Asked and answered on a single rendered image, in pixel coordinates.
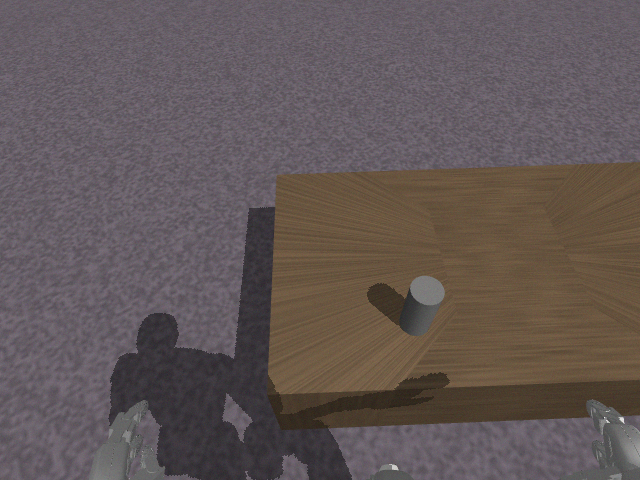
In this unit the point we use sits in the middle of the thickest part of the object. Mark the can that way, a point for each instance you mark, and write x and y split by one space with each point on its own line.
421 305

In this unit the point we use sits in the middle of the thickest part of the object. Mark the right robot hand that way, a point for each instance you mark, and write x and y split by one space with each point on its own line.
620 451

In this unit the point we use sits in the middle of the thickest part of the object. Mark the left robot hand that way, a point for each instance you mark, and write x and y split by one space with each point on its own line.
113 459

